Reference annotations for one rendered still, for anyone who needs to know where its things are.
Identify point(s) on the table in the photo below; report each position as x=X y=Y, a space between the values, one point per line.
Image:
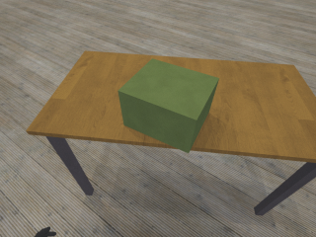
x=259 y=109

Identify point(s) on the carton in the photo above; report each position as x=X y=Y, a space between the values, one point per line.
x=167 y=102

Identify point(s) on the left robot hand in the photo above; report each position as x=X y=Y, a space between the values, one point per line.
x=46 y=233

